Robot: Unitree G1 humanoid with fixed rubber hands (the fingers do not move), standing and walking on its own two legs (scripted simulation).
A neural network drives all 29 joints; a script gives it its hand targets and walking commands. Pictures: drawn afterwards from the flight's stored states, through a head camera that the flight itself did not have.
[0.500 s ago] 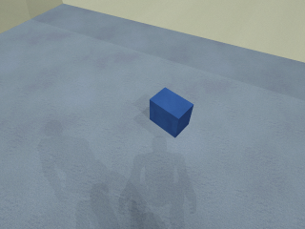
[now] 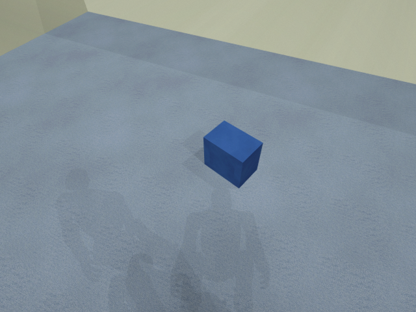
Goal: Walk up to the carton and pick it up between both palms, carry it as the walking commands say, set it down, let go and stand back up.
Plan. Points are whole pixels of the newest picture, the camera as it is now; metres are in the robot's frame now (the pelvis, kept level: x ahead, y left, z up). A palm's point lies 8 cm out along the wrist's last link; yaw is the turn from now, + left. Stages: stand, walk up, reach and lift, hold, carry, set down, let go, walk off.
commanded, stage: walk up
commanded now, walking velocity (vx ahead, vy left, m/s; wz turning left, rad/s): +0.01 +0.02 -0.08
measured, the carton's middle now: (231, 154) +0.99 -0.15 -0.65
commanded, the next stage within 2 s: none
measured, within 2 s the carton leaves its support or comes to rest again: neither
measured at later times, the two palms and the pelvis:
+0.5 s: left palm out of the picture -0.02 +0.19 -0.15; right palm out of the picture -0.01 -0.21 -0.15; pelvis +0.00 -0.01 +0.00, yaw +0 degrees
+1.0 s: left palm out of the picture -0.01 +0.18 -0.15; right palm out of the picture +0.00 -0.22 -0.15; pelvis +0.00 -0.02 +0.00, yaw +0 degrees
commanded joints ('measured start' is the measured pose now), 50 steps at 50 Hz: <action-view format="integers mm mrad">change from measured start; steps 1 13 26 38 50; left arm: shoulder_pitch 66 88 88 90 94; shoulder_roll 113 87 82 84 77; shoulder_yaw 22 16 18 22 22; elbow -31 -17 5 14 30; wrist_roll -2 -1 -2 1 1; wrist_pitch -15 -14 -20 -20 -19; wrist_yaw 9 10 13 13 17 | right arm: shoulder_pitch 43 47 52 48 58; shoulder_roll -94 -84 -64 -63 -43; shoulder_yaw -12 0 7 9 13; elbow -21 0 18 21 24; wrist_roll -2 -8 -2 -3 -3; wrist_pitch -16 -13 -16 -12 -10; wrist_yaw -3 -8 -10 -11 -13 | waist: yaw -3 0 -2 -3 -1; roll -32 -25 -15 -21 -3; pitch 9 52 14 24 30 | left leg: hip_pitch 13 -19 -8 6 -7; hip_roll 99 98 102 105 106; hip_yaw -85 -83 -77 -71 -81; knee -100 -94 -77 -74 -76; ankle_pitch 56 34 70 57 68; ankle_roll -24 -27 -32 -35 -36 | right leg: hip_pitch -59 -92 -77 -107 -101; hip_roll -114 -117 -113 -113 -106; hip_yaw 90 93 97 104 90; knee -129 -128 -129 -138 -138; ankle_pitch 120 106 152 124 116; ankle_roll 9 7 1 1 2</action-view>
